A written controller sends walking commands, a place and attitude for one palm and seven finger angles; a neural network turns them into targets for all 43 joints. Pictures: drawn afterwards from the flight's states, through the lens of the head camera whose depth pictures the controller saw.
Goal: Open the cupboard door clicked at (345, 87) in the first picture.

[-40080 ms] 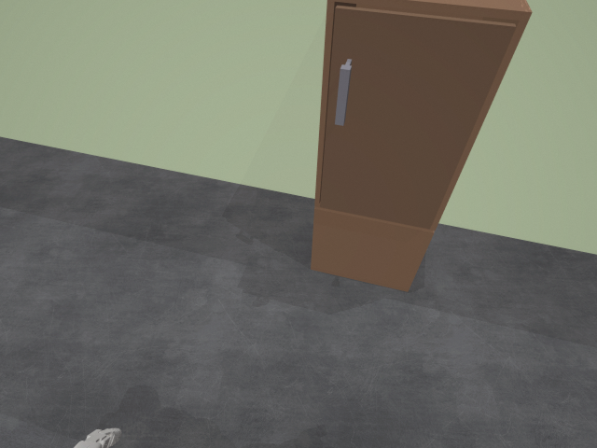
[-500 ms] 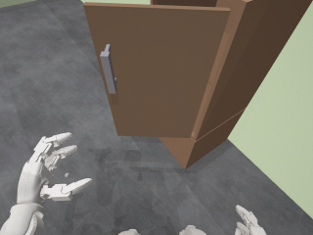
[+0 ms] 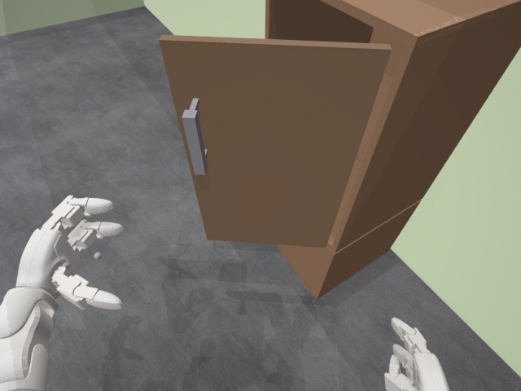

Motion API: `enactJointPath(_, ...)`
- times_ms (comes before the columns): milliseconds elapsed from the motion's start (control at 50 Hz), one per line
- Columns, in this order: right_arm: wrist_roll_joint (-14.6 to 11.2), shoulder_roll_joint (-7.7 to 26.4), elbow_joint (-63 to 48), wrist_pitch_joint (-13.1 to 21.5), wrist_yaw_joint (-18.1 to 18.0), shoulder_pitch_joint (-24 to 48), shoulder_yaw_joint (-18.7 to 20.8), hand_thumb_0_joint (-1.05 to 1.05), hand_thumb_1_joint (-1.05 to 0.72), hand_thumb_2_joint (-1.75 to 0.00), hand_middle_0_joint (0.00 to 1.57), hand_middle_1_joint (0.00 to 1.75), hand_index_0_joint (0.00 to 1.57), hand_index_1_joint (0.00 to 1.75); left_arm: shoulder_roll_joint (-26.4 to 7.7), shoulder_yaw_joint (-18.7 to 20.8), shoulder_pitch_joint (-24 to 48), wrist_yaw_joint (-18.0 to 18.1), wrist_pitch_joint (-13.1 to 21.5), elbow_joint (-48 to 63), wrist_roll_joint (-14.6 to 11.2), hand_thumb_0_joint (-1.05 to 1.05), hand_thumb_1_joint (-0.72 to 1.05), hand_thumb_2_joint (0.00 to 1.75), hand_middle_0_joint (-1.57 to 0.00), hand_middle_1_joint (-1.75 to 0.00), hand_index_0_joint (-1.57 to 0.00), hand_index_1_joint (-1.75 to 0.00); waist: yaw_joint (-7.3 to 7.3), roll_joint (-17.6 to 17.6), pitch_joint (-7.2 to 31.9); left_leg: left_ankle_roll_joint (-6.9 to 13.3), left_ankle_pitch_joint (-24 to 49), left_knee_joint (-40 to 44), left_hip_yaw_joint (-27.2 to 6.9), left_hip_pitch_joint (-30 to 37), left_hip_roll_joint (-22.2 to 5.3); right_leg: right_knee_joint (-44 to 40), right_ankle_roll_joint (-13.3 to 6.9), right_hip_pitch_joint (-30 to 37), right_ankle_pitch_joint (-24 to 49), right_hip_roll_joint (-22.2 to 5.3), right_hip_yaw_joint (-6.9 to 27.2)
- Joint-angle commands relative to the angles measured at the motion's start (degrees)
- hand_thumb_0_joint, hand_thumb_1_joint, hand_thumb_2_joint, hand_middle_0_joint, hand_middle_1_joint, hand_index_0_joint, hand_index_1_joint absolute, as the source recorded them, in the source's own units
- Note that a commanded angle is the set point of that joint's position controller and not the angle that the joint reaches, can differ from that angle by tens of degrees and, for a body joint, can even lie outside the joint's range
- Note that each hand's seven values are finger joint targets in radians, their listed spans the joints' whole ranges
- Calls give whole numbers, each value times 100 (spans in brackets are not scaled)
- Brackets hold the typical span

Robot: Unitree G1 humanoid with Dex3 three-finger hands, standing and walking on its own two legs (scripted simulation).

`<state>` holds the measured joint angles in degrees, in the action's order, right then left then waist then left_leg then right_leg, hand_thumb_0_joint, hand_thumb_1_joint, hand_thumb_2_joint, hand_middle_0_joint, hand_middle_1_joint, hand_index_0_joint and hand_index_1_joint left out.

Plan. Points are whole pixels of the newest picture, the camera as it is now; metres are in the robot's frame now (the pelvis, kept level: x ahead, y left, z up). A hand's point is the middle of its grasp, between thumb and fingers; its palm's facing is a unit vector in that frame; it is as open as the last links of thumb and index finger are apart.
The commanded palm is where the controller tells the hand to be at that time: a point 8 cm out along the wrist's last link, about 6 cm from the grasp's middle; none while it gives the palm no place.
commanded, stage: raise the hand with hooked fingers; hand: left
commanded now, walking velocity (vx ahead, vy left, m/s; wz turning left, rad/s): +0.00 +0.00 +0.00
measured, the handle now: (198, 137) +0.53 +0.17 +0.08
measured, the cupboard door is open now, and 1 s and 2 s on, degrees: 53 53 53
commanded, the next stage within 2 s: move the hooked fingers beside the handle in 0.66 s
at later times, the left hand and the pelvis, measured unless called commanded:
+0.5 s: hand (99, 234) +0.30 +0.26 +0.10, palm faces +0.08 -1.00 -0.04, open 14.0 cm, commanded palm +0.26 +0.30 +0.10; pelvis +0.00 -0.01 +0.01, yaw -1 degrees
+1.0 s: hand (104, 227) +0.31 +0.25 +0.10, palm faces +0.06 -1.00 -0.02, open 14.0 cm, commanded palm +0.28 +0.30 +0.10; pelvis -0.02 -0.02 +0.01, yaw +0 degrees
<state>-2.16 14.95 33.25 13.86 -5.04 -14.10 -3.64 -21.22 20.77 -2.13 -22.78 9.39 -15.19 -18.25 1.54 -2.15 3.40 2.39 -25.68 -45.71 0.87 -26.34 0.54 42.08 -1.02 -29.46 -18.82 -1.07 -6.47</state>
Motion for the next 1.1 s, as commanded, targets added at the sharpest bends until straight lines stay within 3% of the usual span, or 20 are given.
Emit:
enactJointPath(0,-15,889,-709,276,-123,126,350,0,-90,-90,20,30,20,30,-1678,911,1580,-118,508,1063,-234,0,-50,30,-30,-120,-30,-120,-102,-63,1277,-245,2301,842,-388,304,-64,-440,-87,1188,1557,158,311)
enactJointPath(40,-22,875,-647,254,-130,111,332,0,-90,-90,20,30,20,30,-1665,945,1753,-166,548,751,-251,0,-50,30,-30,-120,-30,-120,-126,-6,1196,-226,2180,913,-369,252,-56,-503,-83,1217,1495,145,321)
enactJointPath(100,-35,908,-614,235,-148,134,325,0,-90,-90,20,30,20,30,-1760,931,2046,-306,477,379,-214,0,-50,30,-30,-120,-30,-120,-125,-299,1086,-201,2043,962,-328,277,-41,-586,-109,1208,1393,117,382)
enactJointPath(140,-50,917,-597,231,-159,96,347,0,-90,-90,20,30,20,30,-1837,920,2199,-417,420,343,-186,0,-50,30,-30,-120,-30,-120,-129,-437,1321,-185,2194,1003,-304,438,-38,-628,-97,1333,1542,90,394)
enactJointPath(180,-60,912,-652,245,-140,76,356,0,-90,-90,20,30,20,30,-1587,721,1914,-508,334,203,-184,0,-50,30,-30,-120,-30,-120,-99,-406,1309,-176,2292,1018,-298,455,-44,-640,-96,1319,1599,86,365)
enactJointPath(220,-62,940,-681,243,-98,60,369,0,-90,-90,20,30,20,30,-1502,711,1644,-591,269,34,-251,0,-50,30,-30,-120,-30,-120,-79,-16,1217,-144,2303,1015,-281,338,-43,-659,-80,1367,1718,96,382)
enactJointPath(260,-51,965,-704,225,-71,56,400,0,-90,-90,20,30,20,30,-1649,907,1619,-565,309,82,-288,0,-50,30,-30,-120,-30,-120,-37,135,1220,-144,2249,1043,-271,237,-33,-666,-71,1425,1723,85,392)
enactJointPath(320,-25,944,-725,220,-42,77,403,0,-90,-90,20,30,20,30,-1937,1158,1869,-388,463,357,-260,0,-50,30,-30,-120,-30,-120,-3,-143,1259,-154,2118,1093,-245,286,-23,-686,-85,1421,1529,84,439)
enactJointPath(360,-14,900,-724,227,-39,41,407,0,-90,-90,20,30,20,30,-1901,1149,1931,-248,584,490,-200,0,-50,30,-30,-120,-30,-120,-18,-331,1270,-170,2183,1126,-247,401,-29,-682,-94,1378,1518,88,415)
enactJointPath(400,15,909,-697,227,-39,12,412,0,-90,-90,20,30,20,30,-1986,1192,1974,-151,681,612,-165,0,-50,30,-30,-120,-30,-120,-46,-238,1373,-145,2204,1087,-214,416,-42,-680,-80,1475,1585,85,468)
enactJointPath(420,4,881,-682,224,-43,20,398,0,-90,-90,20,30,20,30,-1870,1112,1952,-138,695,529,-135,0,-50,30,-30,-120,-30,-120,-53,-364,1310,-149,2160,1112,-197,377,-33,-691,-80,1474,1571,78,474)
enactJointPath(500,-23,914,-639,230,-86,39,403,0,-90,-90,20,30,20,30,-1674,916,1975,-243,683,250,-156,0,-50,30,-30,-120,-30,-120,-146,-95,1081,-114,1782,1129,-188,287,-44,-788,-62,1339,1264,70,506)
enactJointPath(560,-38,914,-628,255,-117,75,391,0,-90,-90,20,30,20,30,-1699,888,2057,-357,654,259,-160,0,-50,30,-30,-120,-30,-120,-121,-264,1204,-118,1760,1155,-200,361,-29,-802,-70,1379,1242,49,504)
enactJointPath(600,-30,936,-614,247,-131,66,386,0,-90,-90,20,30,20,30,-1707,938,1945,-405,600,66,-228,0,-50,30,-30,-120,-30,-120,-128,103,1124,-93,1720,1115,-195,259,-42,-834,-50,1387,1235,47,545)
enactJointPath(680,-44,911,-622,258,-129,132,370,0,-90,-90,20,30,20,30,-1687,953,2055,-407,624,18,-235,0,-50,30,-30,-120,-30,-120,-98,2,1007,-117,1604,1159,-201,165,-28,-842,-56,1339,1087,30,543)
enactJointPath(740,-26,890,-645,272,-120,149,364,0,-90,-90,20,30,20,30,-1785,1005,2159,-371,685,157,-204,0,-50,30,-30,-120,-30,-120,-61,-184,1195,-112,1640,1141,-197,246,-15,-823,-68,1431,1098,16,596)
enactJointPath(780,-36,900,-589,260,-150,120,363,0,-90,-90,20,30,20,30,-1835,1009,2447,-346,714,3,-167,0,-50,30,-30,-120,-30,-120,-160,-39,1066,-106,1505,1125,-201,188,-27,-850,-48,1284,953,27,589)
enactJointPath(840,-46,905,-518,251,-179,118,339,0,-90,-90,20,30,20,30,-1725,763,3005,-374,753,-210,-96,0,-50,30,-30,-120,-30,-120,-269,-214,885,-112,1270,1135,-219,159,-30,-865,-63,1072,673,25,601)
enactJointPath(940,-50,943,-443,234,-213,10,343,0,-90,-90,20,30,20,30,-1808,662,3456,-417,762,-607,-30,0,-50,30,-30,-120,-30,-120,-331,-151,1132,-108,1249,1076,-237,157,-30,-829,-55,1067,675,17,617)
enactJointPath(1080,-15,992,-462,109,-148,-160,360,0,-90,-90,20,30,20,30,-2141,966,3642,-322,758,-1216,55,0,-50,30,-30,-120,-30,-120,-217,-42,1337,-136,1474,1037,-233,-89,-23,-668,-72,1184,982,13,593)
